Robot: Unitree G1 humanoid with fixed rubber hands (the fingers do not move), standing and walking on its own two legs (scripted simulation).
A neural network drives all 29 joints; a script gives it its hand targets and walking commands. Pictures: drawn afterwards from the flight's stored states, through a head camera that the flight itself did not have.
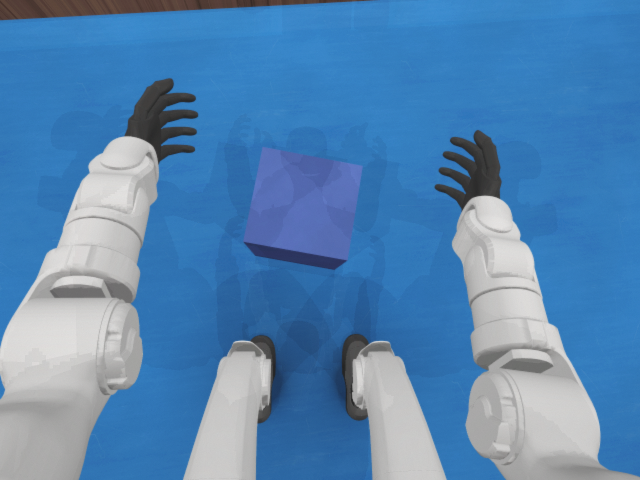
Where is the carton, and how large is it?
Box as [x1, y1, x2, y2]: [243, 147, 362, 269]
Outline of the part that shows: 262,147 243,241 255,255 334,269 347,260 362,166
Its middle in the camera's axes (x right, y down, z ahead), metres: -0.04 -0.06 +0.90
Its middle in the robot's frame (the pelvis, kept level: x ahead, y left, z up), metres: +0.51 +0.01 -0.53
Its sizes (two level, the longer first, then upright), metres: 0.210 0.200 0.250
